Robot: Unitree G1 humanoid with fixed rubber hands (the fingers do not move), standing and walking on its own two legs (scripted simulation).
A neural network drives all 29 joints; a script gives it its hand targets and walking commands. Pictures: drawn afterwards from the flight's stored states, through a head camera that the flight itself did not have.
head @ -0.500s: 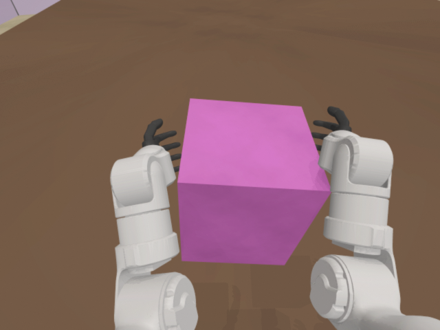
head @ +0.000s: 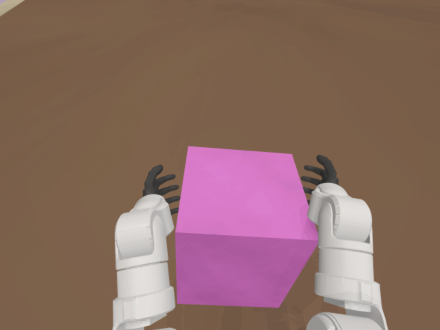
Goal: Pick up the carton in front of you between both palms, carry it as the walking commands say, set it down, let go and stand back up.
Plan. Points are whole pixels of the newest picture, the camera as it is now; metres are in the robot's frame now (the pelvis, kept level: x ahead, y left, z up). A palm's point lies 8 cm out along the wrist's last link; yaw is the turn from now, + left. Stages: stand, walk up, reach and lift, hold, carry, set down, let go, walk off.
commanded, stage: carry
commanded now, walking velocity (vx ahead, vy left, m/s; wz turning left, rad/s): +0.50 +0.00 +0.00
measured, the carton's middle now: (234, 228) +0.33 +0.00 -0.01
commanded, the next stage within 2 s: none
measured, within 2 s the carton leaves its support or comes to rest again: neither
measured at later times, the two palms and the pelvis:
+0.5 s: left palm (161, 122) +0.56 +0.16 +0.09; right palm (288, 114) +0.54 -0.13 +0.10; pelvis +0.30 +0.04 +0.00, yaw -4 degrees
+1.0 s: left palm (173, 98) +0.69 +0.15 +0.07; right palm (281, 87) +0.70 -0.14 +0.08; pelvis +0.44 +0.01 -0.02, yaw +0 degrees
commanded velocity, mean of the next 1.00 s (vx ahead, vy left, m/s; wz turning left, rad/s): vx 0.11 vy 0.00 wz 0.00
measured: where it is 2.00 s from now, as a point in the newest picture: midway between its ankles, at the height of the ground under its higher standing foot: (236, 300)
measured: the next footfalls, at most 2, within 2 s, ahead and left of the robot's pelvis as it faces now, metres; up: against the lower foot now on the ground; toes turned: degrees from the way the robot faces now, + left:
left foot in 0.30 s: +0.35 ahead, +0.12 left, +0.00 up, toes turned +9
right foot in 0.68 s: +0.53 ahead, -0.10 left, +0.00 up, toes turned -13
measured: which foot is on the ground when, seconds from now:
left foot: up 0.00-0.28, down 0.30-1.00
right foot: down 0.00-0.32, up 0.34-0.66, down 0.68-1.00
